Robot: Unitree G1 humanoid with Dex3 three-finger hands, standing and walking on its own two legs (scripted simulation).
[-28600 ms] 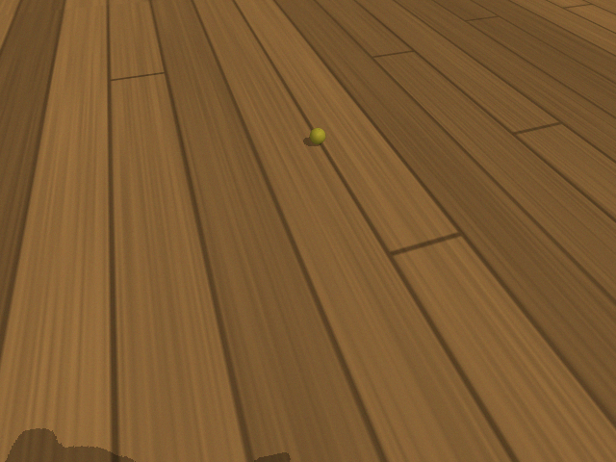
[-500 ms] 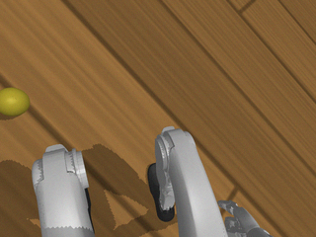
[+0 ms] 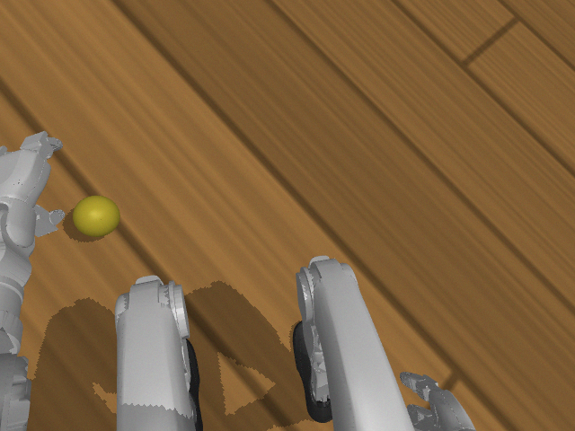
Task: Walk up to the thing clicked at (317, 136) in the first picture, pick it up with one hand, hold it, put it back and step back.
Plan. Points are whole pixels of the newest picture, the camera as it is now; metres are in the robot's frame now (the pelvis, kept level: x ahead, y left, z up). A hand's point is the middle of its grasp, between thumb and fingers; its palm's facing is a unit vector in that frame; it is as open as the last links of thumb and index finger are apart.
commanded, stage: home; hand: left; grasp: from above
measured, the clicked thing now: (97, 216) +0.49 +0.31 -0.36
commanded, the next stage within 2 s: none
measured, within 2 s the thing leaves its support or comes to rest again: neither
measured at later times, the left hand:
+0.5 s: hand out of the picture +0.27 +0.24 +0.09, palm faces -0.04 -0.89 -0.46, open 7.4 cm
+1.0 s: hand out of the picture +0.22 +0.20 +0.26, palm faces +0.20 -0.96 -0.20, open 7.4 cm
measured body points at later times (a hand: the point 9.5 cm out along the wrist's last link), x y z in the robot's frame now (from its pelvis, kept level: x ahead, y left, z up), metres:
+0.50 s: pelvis +0.03 +0.00 +0.18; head +0.14 +0.03 +0.61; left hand +0.27 +0.28 +0.12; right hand +0.26 -0.22 +0.10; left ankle +0.09 +0.14 -0.37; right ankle +0.10 -0.14 -0.37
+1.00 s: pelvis +0.08 +0.00 +0.30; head +0.10 +0.01 +0.75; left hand +0.21 +0.25 +0.28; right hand +0.27 -0.23 +0.24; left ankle +0.09 +0.14 -0.37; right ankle +0.09 -0.14 -0.37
